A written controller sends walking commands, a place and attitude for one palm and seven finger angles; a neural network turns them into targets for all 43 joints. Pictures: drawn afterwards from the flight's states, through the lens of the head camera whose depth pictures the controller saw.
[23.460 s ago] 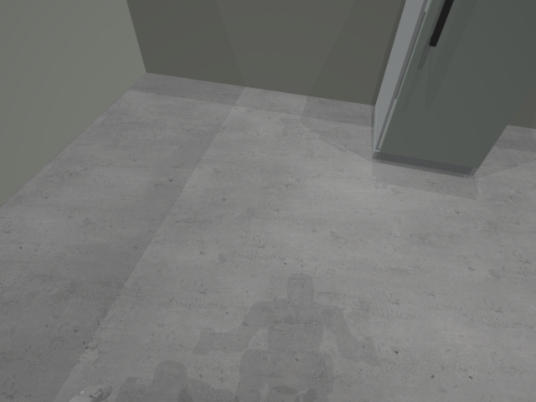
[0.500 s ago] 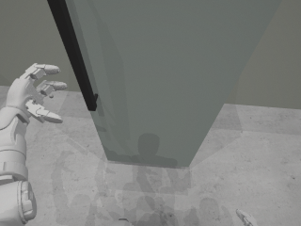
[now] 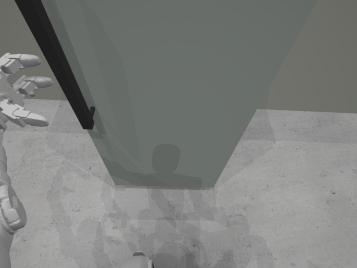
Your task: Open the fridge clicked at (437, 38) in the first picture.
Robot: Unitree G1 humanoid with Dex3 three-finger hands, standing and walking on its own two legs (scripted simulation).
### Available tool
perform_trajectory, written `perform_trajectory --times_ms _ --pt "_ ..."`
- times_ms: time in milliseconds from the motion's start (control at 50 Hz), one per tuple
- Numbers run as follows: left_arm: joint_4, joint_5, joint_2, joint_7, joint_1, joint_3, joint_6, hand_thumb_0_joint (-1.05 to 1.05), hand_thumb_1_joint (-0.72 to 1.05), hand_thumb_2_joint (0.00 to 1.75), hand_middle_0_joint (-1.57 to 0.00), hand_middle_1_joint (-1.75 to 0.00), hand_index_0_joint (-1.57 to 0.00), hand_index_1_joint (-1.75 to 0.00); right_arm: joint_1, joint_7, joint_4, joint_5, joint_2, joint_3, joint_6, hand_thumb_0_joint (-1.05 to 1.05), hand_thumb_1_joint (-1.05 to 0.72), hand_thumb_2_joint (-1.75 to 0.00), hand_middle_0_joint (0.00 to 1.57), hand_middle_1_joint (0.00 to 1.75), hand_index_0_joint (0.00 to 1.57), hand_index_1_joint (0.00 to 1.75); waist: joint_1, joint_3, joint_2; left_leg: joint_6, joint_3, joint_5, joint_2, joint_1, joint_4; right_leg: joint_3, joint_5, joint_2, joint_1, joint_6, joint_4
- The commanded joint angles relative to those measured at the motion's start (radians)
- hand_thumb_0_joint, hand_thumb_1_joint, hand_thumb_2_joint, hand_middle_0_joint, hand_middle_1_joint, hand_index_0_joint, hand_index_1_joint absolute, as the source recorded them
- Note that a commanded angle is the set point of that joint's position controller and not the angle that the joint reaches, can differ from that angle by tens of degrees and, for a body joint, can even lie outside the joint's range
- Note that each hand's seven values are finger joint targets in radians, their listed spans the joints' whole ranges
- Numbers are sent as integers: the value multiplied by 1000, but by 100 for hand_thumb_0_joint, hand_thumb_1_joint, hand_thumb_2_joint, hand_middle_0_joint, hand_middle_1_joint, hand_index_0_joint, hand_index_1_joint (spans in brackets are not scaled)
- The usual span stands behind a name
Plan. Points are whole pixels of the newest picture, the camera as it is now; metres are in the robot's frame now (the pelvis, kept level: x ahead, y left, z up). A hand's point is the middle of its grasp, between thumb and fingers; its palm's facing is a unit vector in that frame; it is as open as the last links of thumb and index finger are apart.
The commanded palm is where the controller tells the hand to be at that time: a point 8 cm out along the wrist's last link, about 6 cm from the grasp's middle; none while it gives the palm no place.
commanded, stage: move the hooked fingers beside the handle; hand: left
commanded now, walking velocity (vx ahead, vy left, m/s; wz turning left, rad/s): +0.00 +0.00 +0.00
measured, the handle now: (54, 38) +0.50 +0.24 +0.21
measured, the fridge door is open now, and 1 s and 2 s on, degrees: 0 0 0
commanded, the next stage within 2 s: feel for the door with the fingertips in 1.02 s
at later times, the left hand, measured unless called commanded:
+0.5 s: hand (24, 96) +0.43 +0.30 +0.14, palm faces -0.01 -1.00 +0.00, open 14.0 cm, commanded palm +0.41 +0.35 +0.13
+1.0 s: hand (27, 102) +0.42 +0.30 +0.13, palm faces -0.03 -1.00 +0.01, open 14.0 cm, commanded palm +0.41 +0.35 +0.12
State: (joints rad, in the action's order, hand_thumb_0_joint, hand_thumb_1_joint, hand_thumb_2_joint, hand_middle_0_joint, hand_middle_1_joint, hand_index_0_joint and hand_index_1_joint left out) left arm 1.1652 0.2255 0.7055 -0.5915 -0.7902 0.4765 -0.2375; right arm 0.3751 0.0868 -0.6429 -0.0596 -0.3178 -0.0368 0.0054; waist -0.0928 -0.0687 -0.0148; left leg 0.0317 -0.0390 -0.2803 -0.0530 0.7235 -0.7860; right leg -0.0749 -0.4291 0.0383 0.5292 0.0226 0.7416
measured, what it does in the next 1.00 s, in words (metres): stands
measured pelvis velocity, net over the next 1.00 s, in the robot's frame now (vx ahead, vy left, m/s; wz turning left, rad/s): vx -0.01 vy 0.01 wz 0.01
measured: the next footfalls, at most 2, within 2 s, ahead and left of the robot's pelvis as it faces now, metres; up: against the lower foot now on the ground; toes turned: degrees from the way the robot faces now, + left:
none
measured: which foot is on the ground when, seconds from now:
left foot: down 0.00-1.00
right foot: down 0.00-1.00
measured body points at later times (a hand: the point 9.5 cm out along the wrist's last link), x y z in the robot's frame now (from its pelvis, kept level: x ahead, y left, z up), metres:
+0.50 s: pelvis +0.01 +0.01 +0.00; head +0.07 +0.02 +0.44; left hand +0.42 +0.36 +0.14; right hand +0.06 -0.27 -0.11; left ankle +0.06 +0.10 -0.71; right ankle -0.04 -0.11 -0.71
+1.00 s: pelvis -0.01 +0.01 -0.01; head +0.06 +0.03 +0.44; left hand +0.41 +0.35 +0.13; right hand +0.05 -0.27 -0.11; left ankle +0.06 +0.10 -0.71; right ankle -0.04 -0.11 -0.71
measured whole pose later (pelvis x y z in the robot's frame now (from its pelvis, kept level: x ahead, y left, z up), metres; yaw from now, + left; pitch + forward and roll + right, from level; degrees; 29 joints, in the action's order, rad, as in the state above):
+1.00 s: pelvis -0.01 +0.01 -0.01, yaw +0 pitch +12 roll -3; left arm 1.15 0.23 0.69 -0.59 -0.79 0.43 -0.24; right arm 0.36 0.09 -0.61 -0.06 -0.31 -0.05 -0.01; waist -0.08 -0.07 -0.03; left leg 0.04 -0.03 -0.28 -0.05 0.77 -0.83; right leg -0.08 -0.43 0.03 0.57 0.01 0.78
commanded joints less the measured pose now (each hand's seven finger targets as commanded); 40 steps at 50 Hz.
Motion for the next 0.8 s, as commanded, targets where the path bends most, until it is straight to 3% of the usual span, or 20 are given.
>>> perform_trajectory --times_ms 0,40,80,100,120,140,200,300,320,340,380,400,420,460,500,580,640,680,720,780 --pt "-189 -4 372 7 -453 60 -55 0 -50 30 -30 -120 -30 -120 97 19 81 6 -181 69 22 0 -90 -90 20 30 20 30 -14 -373 -127 22 87 222 24 -434 31 63 294 16 120 -12 -100" --pt "-208 -3 380 11 -410 78 -76 0 -50 30 -30 -120 -30 -120 98 14 92 10 -177 68 16 0 -90 -90 20 30 20 30 3 -433 -155 16 90 268 22 -472 18 61 324 20 114 -8 -83" --pt "-227 3 355 11 -424 65 -88 0 -50 30 -30 -120 -30 -120 97 9 94 10 -175 71 9 0 -90 -90 20 30 20 30 -7 -435 -151 14 94 270 17 -491 15 53 315 24 133 -10 -80" --pt "-218 5 359 11 -390 76 -88 0 -50 30 -30 -120 -30 -120 97 7 99 10 -176 72 5 0 -90 -90 20 30 20 30 9 -436 -173 12 94 279 17 -497 14 49 313 26 137 -6 -76" --pt "-231 17 355 6 -391 79 -92 0 -50 30 -30 -120 -30 -120 102 7 102 12 -174 71 3 0 -90 -90 20 30 20 30 5 -448 -125 19 91 298 19 -485 11 46 336 28 110 -5 -72" --pt "-225 19 373 3 -365 99 -86 0 -50 30 -30 -120 -30 -120 96 5 106 8 -178 73 1 0 -90 -90 20 30 20 30 17 -454 -141 18 86 302 20 -488 10 53 356 27 103 -9 -75" --pt "-201 20 385 -6 -327 110 -57 0 -50 30 -30 -120 -30 -120 92 5 117 2 -179 72 -12 0 -90 -90 20 30 20 30 18 -413 -89 24 76 286 23 -430 14 53 374 25 80 -15 -75" --pt "-246 15 399 -1 -306 124 -66 0 -50 30 -30 -120 -30 -120 84 1 131 3 -175 72 -21 0 -90 -90 20 30 20 30 26 -389 -136 21 74 293 26 -435 14 53 372 27 92 -11 -73" --pt "-300 22 368 0 -339 97 -85 0 -50 30 -30 -120 -30 -120 84 2 134 6 -169 71 -20 0 -90 -90 20 30 20 30 15 -410 -142 24 73 323 24 -466 9 49 384 31 95 -7 -68" --pt "-309 24 377 2 -324 116 -93 0 -50 30 -30 -120 -30 -120 84 0 129 6 -172 76 -19 0 -90 -90 20 30 20 30 24 -435 -161 18 85 331 21 -504 10 46 372 34 110 -7 -68" --pt "-344 43 303 -6 -320 71 -106 0 -50 30 -30 -120 -30 -120 73 -5 130 5 -165 76 -15 0 -90 -90 20 30 20 30 13 -435 -172 13 95 332 15 -550 12 39 352 37 137 -4 -73" --pt "-353 50 305 -10 -314 76 -106 0 -50 30 -30 -120 -30 -120 70 -4 128 4 -167 77 -14 0 -90 -90 20 30 20 30 16 -430 -174 12 101 327 14 -557 15 36 337 37 143 -1 -75" --pt "-353 62 263 -17 -310 44 -103 0 -50 30 -30 -120 -30 -120 69 -1 129 3 -162 74 -12 0 -90 -90 20 30 20 30 6 -427 -147 20 94 336 15 -551 13 35 349 38 133 0 -78" --pt "-298 66 241 -25 -315 26 -75 0 -50 30 -30 -120 -30 -120 62 1 116 -1 -166 75 -11 0 -90 -90 20 30 20 30 -2 -366 -118 17 100 265 15 -514 27 33 305 33 156 -4 -89" --pt "-265 65 234 -26 -304 15 -46 0 -50 30 -30 -120 -30 -120 53 3 121 -3 -167 71 -8 0 -90 -90 20 30 20 30 4 -323 -99 18 101 220 18 -473 41 33 275 28 155 -3 -95" --pt "-248 43 300 4 -328 54 -35 0 -50 30 -30 -120 -30 -120 48 7 128 -1 -170 65 -5 0 -90 -90 20 30 20 30 11 -319 -88 20 94 192 22 -427 43 46 265 19 134 -6 -94" --pt "-310 30 325 28 -369 73 -85 0 -50 30 -30 -120 -30 -120 43 5 132 5 -166 64 3 0 -90 -90 20 30 20 30 16 -378 -138 13 101 213 19 -478 34 48 264 22 131 -1 -83" --pt "-365 33 308 37 -394 67 -118 0 -50 30 -30 -120 -30 -120 37 2 135 7 -162 65 8 0 -90 -90 20 30 20 30 12 -418 -168 8 110 220 15 -527 31 45 252 25 145 0 -79" --pt "-351 43 326 31 -386 80 -133 0 -50 30 -30 -120 -30 -120 39 6 130 7 -165 63 9 0 -90 -90 20 30 20 30 16 -418 -159 9 109 214 15 -515 29 44 244 26 126 7 -80" --pt "-247 39 269 7 -391 21 -90 0 -50 30 -30 -120 -30 -120 32 10 120 -1 -167 58 9 0 -90 -90 20 30 20 30 -3 -326 -128 12 108 136 16 -454 43 43 198 24 164 -3 -96"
